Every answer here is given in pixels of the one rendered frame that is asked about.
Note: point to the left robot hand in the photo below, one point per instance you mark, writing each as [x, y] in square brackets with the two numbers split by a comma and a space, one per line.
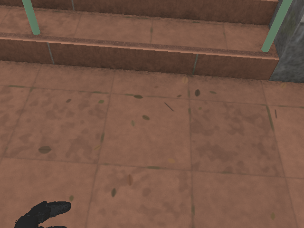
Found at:
[41, 212]

